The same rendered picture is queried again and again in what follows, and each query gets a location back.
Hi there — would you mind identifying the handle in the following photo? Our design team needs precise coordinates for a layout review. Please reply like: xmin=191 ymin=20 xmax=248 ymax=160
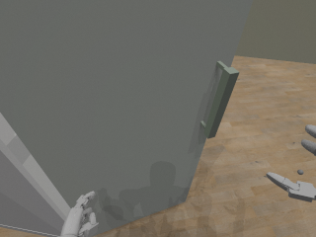
xmin=200 ymin=61 xmax=240 ymax=139

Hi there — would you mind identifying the robot left hand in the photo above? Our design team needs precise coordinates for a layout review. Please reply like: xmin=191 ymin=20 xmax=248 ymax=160
xmin=60 ymin=191 xmax=99 ymax=237

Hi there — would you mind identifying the fridge door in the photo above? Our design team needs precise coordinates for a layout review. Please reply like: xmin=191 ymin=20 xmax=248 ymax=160
xmin=0 ymin=0 xmax=253 ymax=237

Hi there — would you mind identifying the robot right hand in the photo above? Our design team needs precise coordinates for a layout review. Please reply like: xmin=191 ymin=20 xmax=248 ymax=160
xmin=266 ymin=124 xmax=316 ymax=202

